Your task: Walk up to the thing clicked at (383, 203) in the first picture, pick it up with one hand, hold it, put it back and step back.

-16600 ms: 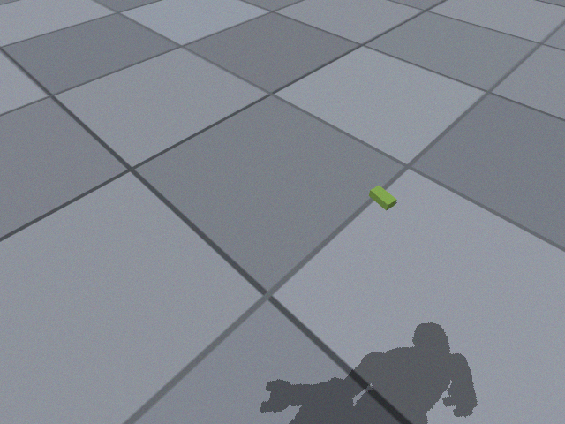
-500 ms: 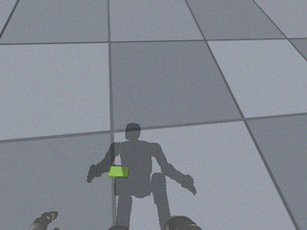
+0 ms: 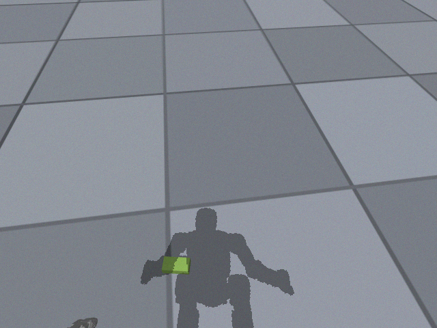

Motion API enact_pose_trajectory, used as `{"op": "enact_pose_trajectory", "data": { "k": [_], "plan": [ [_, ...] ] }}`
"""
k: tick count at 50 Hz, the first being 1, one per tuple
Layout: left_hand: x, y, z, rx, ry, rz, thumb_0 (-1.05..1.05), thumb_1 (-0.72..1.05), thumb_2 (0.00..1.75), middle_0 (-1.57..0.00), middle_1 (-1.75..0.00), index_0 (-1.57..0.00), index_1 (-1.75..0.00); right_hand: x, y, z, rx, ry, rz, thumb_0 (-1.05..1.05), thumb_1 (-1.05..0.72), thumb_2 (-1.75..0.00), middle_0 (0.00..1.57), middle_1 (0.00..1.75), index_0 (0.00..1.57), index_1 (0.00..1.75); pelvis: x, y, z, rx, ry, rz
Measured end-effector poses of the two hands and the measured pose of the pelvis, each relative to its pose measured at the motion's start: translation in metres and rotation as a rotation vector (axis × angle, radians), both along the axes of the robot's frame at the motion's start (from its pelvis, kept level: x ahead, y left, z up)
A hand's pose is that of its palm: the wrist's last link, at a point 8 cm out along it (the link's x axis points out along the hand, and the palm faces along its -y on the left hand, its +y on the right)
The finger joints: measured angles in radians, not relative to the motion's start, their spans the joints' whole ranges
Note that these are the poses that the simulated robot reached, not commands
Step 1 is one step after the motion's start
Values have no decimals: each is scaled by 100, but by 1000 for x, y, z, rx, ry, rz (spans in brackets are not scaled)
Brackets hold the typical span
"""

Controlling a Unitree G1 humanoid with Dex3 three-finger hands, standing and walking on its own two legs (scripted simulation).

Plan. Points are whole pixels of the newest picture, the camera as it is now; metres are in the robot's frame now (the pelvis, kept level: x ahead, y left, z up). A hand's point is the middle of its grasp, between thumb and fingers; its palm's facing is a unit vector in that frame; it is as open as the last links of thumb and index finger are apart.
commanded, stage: walk up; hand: left
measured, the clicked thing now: (176, 265) +0.48 +0.22 -0.75
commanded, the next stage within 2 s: stand in 0.98 s
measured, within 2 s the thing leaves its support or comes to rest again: neither
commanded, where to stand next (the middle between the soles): +0.08 -0.02 m, yaw +0 degrees
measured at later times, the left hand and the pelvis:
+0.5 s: hand out of the picture +0.09 +0.26 -0.15, palm faces +0.02 -0.94 -0.33, open 7.4 cm; pelvis +0.01 +0.00 +0.01, yaw +0 degrees
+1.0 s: hand out of the picture +0.09 +0.25 -0.15, palm faces +0.00 -0.95 -0.31, open 7.4 cm; pelvis +0.01 +0.00 +0.01, yaw +0 degrees
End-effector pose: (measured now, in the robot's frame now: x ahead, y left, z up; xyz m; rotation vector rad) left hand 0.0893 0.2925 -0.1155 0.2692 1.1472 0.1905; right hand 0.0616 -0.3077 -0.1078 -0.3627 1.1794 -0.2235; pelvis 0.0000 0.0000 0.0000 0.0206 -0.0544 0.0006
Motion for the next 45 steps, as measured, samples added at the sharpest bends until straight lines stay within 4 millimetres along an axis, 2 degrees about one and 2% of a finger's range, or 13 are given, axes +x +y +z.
{"op": "enact_pose_trajectory", "data": {
  "k": [9, 26, 45],
  "plan": [
    [-4, -5, -5, -20, 27, 2, 0, 90, 90, -20, -30, -20, -30, 10, -2, 11, -5, -25, -2, 0, -90, -90, 21, 30, 20, 30, 5, -4, 5, -23, 3, -4],
    [-6, 10, 4, 23, 63, 34, 0, 90, 90, -20, -30, -20, -30, 32, 9, 5, 25, -27, 10, 0, -90, -90, 21, 30, 20, 30, 12, 0, 7, -24, 14, -4],
    [-1, 2, 1, 3, 67, 16, 0, 90, 90, -20, -30, -20, -30, 20, 7, 6, 17, 2, -13, 0, -90, -90, 21, 30, 20, 30, 11, 0, 9, -22, 14, -6]
  ]
}}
